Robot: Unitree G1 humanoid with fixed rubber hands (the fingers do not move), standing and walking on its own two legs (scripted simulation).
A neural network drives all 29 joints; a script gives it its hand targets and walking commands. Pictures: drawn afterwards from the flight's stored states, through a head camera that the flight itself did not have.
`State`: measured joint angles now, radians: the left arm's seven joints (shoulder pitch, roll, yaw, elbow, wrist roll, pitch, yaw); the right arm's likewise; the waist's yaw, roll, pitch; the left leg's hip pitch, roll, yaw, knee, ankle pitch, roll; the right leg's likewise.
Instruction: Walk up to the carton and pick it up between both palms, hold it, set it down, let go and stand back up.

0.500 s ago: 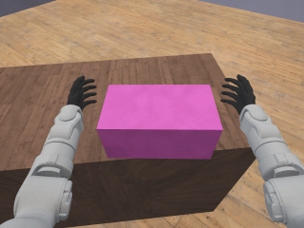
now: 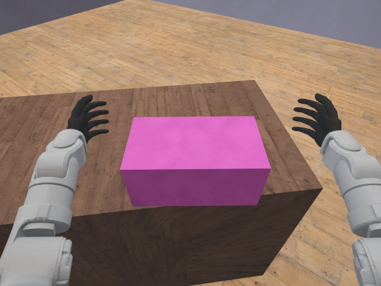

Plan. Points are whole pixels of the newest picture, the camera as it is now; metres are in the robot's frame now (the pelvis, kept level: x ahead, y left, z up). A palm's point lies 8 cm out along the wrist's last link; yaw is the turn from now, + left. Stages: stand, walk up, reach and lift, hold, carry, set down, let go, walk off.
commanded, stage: set down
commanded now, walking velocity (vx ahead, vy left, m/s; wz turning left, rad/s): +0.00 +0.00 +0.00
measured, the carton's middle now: (194, 160) +0.41 +0.00 +0.04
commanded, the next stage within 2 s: let go in 1.12 s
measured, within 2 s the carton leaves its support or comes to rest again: neither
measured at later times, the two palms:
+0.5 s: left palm (76, 174) +0.32 +0.24 +0.11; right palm (332, 177) +0.28 -0.26 +0.11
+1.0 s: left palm (75, 220) +0.25 +0.25 +0.05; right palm (324, 217) +0.23 -0.24 +0.06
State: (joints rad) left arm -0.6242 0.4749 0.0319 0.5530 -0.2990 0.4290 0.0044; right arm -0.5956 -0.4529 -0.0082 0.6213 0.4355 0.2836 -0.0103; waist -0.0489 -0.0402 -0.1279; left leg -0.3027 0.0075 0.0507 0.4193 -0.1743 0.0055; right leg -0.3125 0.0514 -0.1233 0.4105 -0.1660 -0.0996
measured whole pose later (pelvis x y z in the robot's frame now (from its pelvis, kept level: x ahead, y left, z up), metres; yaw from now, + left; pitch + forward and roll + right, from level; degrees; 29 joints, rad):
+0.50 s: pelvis +0.00 +0.02 +0.00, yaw -1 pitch -1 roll +0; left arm -0.20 0.35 0.09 0.14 -0.24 0.41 0.03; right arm -0.15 -0.38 -0.17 0.21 0.33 0.29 0.09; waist -0.03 -0.03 -0.05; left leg -0.20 0.00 0.07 0.41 -0.19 0.02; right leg -0.20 0.05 -0.10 0.38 -0.16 -0.08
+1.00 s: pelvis +0.02 +0.03 +0.01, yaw -3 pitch -1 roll +0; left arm 0.18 0.24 0.04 0.01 -0.21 0.18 0.07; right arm 0.22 -0.33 -0.17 0.03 0.28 0.13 0.13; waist 0.02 0.00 0.00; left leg -0.15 0.00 0.10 0.37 -0.20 0.03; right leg -0.17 0.05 -0.07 0.34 -0.16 -0.07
